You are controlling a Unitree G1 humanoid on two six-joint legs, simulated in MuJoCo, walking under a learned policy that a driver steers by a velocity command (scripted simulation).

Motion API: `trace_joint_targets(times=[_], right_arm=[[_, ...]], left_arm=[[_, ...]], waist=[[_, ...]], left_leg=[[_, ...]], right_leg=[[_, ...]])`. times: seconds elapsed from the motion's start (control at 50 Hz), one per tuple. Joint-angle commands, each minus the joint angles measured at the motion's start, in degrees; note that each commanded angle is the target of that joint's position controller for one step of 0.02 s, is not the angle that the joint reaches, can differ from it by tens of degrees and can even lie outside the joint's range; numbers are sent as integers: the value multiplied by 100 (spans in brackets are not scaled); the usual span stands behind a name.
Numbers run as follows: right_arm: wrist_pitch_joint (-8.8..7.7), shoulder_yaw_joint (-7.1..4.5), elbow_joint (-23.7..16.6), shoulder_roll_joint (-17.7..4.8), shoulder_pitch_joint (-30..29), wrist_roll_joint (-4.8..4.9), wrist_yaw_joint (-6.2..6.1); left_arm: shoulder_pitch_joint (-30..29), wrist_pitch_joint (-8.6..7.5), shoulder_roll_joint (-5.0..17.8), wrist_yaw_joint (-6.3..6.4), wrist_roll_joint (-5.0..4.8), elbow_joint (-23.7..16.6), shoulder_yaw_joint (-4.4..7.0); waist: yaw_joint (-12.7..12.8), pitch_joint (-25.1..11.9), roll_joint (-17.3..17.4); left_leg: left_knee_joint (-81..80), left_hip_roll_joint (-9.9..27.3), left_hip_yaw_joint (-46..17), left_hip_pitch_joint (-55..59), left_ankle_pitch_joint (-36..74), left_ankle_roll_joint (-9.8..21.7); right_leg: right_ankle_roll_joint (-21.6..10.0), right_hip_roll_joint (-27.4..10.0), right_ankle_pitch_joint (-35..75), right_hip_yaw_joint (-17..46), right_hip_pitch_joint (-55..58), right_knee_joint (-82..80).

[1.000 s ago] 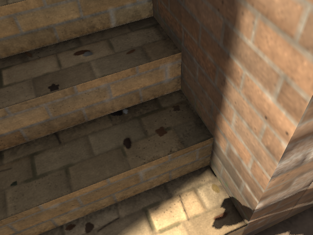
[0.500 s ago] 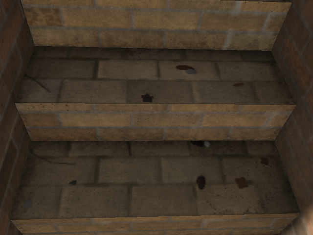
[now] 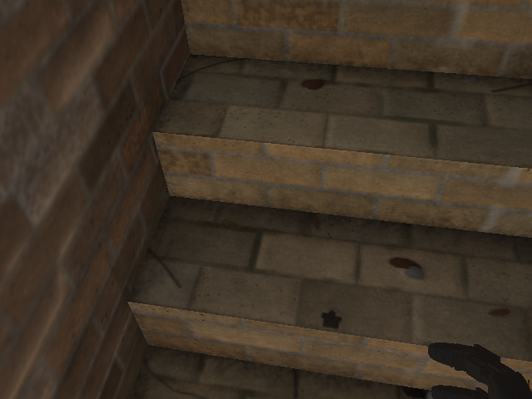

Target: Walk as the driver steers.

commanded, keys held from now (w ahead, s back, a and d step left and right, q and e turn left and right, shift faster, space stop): w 0.18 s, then w+e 0.30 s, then e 0.52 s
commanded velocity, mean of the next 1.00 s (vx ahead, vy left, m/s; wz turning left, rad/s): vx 0.35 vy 0.00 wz -0.27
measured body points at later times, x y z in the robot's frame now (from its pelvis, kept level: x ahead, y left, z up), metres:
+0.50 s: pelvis +0.25 +0.06 +0.14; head +0.31 +0.08 +0.58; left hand +0.31 +0.31 -0.01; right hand +0.41 -0.18 +0.03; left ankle +0.34 +0.18 -0.52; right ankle +0.14 -0.06 -0.36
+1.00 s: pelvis +0.41 -0.11 +0.23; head +0.47 -0.14 +0.67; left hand +0.69 +0.05 +0.15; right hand +0.42 -0.40 +0.10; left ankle +0.35 +0.16 -0.41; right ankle +0.52 -0.25 -0.33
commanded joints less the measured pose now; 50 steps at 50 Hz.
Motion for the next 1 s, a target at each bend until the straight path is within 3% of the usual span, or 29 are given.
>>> trace_joint_targets(times=[0.02,0.06,0.12,0.2,0.26,0.28,0.3,0.32,0.34,0.36,0.38,0.4,0.42,0.44,0.5,0.58,0.64,0.66,0.7,0.72,0.76,0.84,0.86,0.88,0.92,0.94,0.96,0.98,1.0], right_arm=[[55,30,229,-38,763,202,-84],[8,62,164,136,568,142,-95],[-84,179,-251,321,-698,35,-42],[-146,261,-862,405,-1720,54,20],[-255,494,-1479,578,-2258,245,201],[-255,627,-1264,728,-1665,526,314],[-186,421,-712,564,-1012,694,251],[-246,225,-227,484,492,834,93],[-240,-11,-108,-266,1365,654,-8],[-262,-242,83,-933,1976,257,-167],[-119,-493,285,-1853,2429,81,-257],[-160,-487,176,-1704,1762,113,-178],[-232,-421,387,-1346,1042,170,-52],[-319,-295,553,-848,583,234,-16],[-704,-144,1304,-580,913,303,-96],[-956,-140,1494,-631,1046,365,-49],[-867,-122,1322,-939,1124,308,64],[-742,-170,1347,-1091,1438,319,73],[-635,-231,1315,-1160,1937,290,-37],[-663,-211,1385,-1112,2190,245,-30],[-471,-353,1247,-1523,2111,74,34],[-451,-501,1104,-1974,2081,-15,-172],[-419,-507,816,-2035,1561,119,-170],[-357,-494,598,-2007,1441,170,-194],[-268,-416,810,-2017,1563,396,-8],[-368,-416,783,-2188,1706,475,182],[-425,-414,342,-1878,1391,525,452],[-446,-409,-328,-1282,729,324,658],[-432,-373,-132,-769,1081,148,626]], left_arm=[[-193,-408,100,-20,-66,-95,-141],[323,-488,488,22,-93,57,-15],[1116,-555,719,26,-8,172,99],[1762,-408,440,148,85,426,49],[1895,-147,255,390,-113,585,-23],[1293,-47,532,361,-336,220,48],[1614,-75,767,260,-221,131,81],[1503,-136,1088,245,-258,195,238],[1004,-281,1687,99,-457,-12,435],[591,-403,1370,-148,-679,-674,417],[139,-354,954,-336,-478,-818,457],[502,-323,512,-285,-132,-865,411],[435,-168,-11,-208,-47,-1009,310],[216,32,-181,-85,119,-1145,274],[-680,640,-283,-107,351,-1195,120],[-595,786,-238,-35,134,-1291,124],[-560,862,-404,148,18,-1332,169],[-960,943,-638,232,152,-1673,121],[-1473,1045,-543,313,235,-2066,101],[-1837,1054,-529,285,278,-2253,91],[-2124,905,-453,163,121,-2721,76],[-2655,914,-421,-130,125,-3241,7],[-2379,927,-601,-190,-55,-3290,-189],[-2312,1027,-408,-225,-174,-3263,-151],[-917,972,-69,-138,-313,-2751,17],[-10,877,158,-132,-199,-2495,96],[-162,765,1057,-77,-4,-2641,390],[-853,862,2060,146,81,-2901,775],[-1272,789,1874,232,158,-3082,658]], waist=[[-221,268,-474],[-67,21,-683],[403,402,-563],[704,928,-505],[877,665,-757],[611,106,-571],[679,-838,-539],[-14,-1524,-1642],[-755,-2297,-1678],[-1086,-3075,-139],[-1156,-3315,1197],[-700,-3284,636],[42,-2543,95],[355,-1632,-152],[474,-273,-503],[850,314,-95],[684,374,365],[631,646,848],[372,672,916],[297,672,958],[348,609,1457],[181,518,1146],[474,482,1068],[338,229,1017],[577,-531,1086],[999,-1543,842],[1192,-1453,-1077],[953,-2019,-2383],[498,-2149,-2413]], left_leg=[[-54,-161,525,250,525,-162],[702,-39,255,-827,10,-22],[2090,161,-21,-3179,-1515,251],[1856,887,637,-3735,-2525,150],[-730,1402,1266,-1752,-2587,222],[-3491,1162,1739,1241,-2451,379],[-3529,427,2402,3063,-2503,212],[-3918,148,1708,4121,-2264,192],[-4903,226,1245,4698,-1837,257],[-5483,1720,-1130,6449,-1355,891],[-7819,2966,-3807,6498,580,1510],[-8026,3261,-4008,5949,566,1375],[-7843,3178,-3333,5118,-628,1074],[-7531,3025,-2453,4452,-1382,767],[-7802,2809,-1130,3654,-1416,257],[-8310,2739,1038,3786,1187,-87],[-8591,2984,1601,4012,2323,196],[-8753,2789,1634,4621,1160,270],[-9037,2830,1633,5325,13,344],[-9093,2809,1587,5545,-593,373],[-9231,2640,1680,5932,-1258,197],[-9623,3022,1787,6501,-959,236],[-10101,2703,2478,5644,-949,17],[-10266,2573,2582,5121,-991,86],[-8269,2562,2876,5607,4916,312],[-6107,2349,2562,5587,6347,95],[-4070,1501,2434,3773,2494,-595],[-1400,421,614,2683,-1306,-737],[3,463,-461,2517,-882,-545]], right_leg=[[-818,-967,1946,998,-542,-2377],[-953,-1207,1403,1306,813,-2438],[-960,-1808,-552,1954,2601,-2984],[-846,-1783,-36,1682,2954,-3514],[-822,-1223,2049,1055,2425,-4352],[-927,-852,3519,586,1221,-4683],[-1091,-892,6645,660,1246,-3812],[-789,-1162,9637,851,1769,-2561],[-424,-1141,9865,737,2267,-1139],[-48,-541,8078,984,116,1103],[220,830,1839,1319,-775,4174],[374,735,1501,2332,-1172,6509],[401,351,2091,1867,-1618,6695],[330,182,2634,1529,-2030,6767],[2,350,2542,1780,-2942,7302],[-10,353,1443,1953,-3357,6224],[48,593,1339,1422,-3683,7504],[98,395,855,1330,-4752,7853],[166,329,247,1336,-5402,8432],[168,228,216,1332,-5736,8710],[195,-69,-238,1191,-5960,8124],[101,-617,-500,993,-5955,7093],[-108,-997,-1286,713,-4130,4522],[-185,-784,-1452,147,-2741,3618],[-510,-18,-2071,-425,-954,3336],[-745,680,-1798,363,200,2523],[-1024,-372,-2439,3364,399,-218],[-1028,-952,-4391,6357,459,-2487],[-537,-1256,-4050,6194,275,-2696]])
